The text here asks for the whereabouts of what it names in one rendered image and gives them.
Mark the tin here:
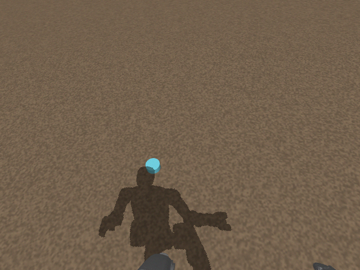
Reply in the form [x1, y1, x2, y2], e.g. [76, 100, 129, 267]
[146, 158, 161, 174]

